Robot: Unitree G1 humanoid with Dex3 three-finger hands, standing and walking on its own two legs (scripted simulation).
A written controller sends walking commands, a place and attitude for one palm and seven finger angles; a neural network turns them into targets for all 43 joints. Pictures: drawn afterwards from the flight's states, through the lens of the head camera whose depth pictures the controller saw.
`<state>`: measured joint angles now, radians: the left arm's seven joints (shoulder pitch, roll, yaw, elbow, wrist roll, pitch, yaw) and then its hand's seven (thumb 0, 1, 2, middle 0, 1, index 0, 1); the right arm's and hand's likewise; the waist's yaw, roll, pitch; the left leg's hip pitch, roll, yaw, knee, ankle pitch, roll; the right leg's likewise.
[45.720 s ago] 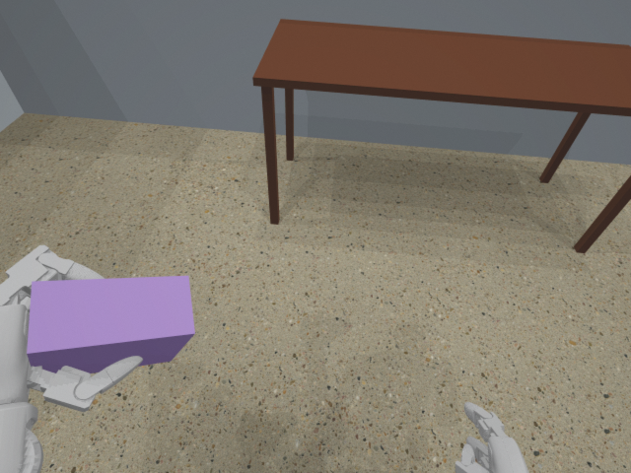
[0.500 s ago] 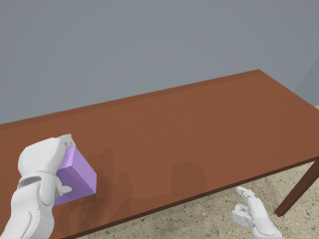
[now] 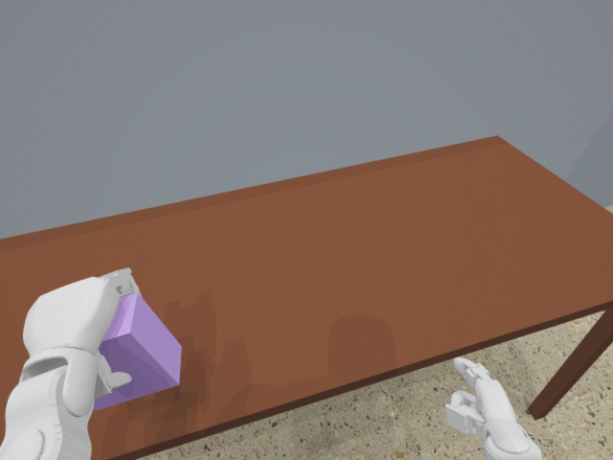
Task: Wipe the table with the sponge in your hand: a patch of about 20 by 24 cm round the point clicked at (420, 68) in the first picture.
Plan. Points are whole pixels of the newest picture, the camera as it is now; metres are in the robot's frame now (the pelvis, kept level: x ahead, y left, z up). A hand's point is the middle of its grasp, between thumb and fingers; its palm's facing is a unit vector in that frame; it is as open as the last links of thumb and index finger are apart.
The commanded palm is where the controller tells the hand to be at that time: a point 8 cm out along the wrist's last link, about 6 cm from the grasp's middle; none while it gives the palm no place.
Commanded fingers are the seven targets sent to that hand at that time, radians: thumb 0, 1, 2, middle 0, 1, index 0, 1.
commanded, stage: bring the sponge back beside the body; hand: left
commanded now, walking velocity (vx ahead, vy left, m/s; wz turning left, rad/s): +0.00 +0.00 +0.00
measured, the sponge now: (124, 362) +0.20 +0.28 +0.05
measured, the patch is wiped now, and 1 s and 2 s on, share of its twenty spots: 0.90 0.90 0.90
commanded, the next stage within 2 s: step back with the hand held close in 0.50 s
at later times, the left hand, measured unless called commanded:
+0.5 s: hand (101, 340) +0.19 +0.28 +0.11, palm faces +0.09 -0.16 -0.98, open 10.1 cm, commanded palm +0.15 +0.28 +0.18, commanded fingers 0.00 0.10 1.30 -1.20 -1.60 -1.20 -1.60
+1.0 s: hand (96, 326) +0.19 +0.27 +0.15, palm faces +0.34 -0.85 -0.39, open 10.1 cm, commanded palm +0.14 +0.30 +0.17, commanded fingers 0.00 0.10 1.30 -1.20 -1.60 -1.20 -1.60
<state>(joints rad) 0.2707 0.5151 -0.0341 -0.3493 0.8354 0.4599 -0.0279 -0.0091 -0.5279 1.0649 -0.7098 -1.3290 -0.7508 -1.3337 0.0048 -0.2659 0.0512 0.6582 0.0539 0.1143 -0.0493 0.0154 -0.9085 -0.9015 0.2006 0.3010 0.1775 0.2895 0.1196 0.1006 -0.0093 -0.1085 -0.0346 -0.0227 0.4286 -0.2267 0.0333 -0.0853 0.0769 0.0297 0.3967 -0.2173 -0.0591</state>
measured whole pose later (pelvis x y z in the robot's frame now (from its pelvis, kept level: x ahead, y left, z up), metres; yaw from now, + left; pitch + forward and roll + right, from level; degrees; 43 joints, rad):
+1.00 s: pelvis -0.02 +0.02 -0.02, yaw +2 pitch +2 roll -2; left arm 0.51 0.44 0.34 -0.57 -0.08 -0.05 0.11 -0.01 -0.53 1.07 -0.71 -1.33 -0.75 -1.34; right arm 0.26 -0.25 0.02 0.56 0.02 0.05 -0.09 0.01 -0.91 -0.90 0.20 0.30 0.20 0.30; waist -0.01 -0.01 -0.06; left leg -0.39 -0.05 -0.05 0.64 -0.29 0.05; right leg -0.33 0.07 -0.01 0.56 -0.26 -0.03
